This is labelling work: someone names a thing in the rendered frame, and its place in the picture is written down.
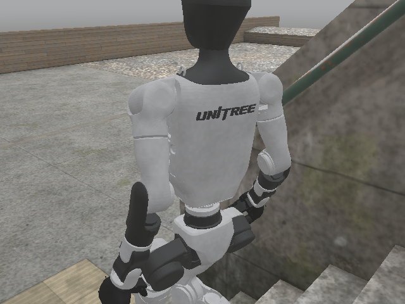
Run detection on stairs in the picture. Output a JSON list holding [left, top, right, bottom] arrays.
[[229, 245, 405, 304]]

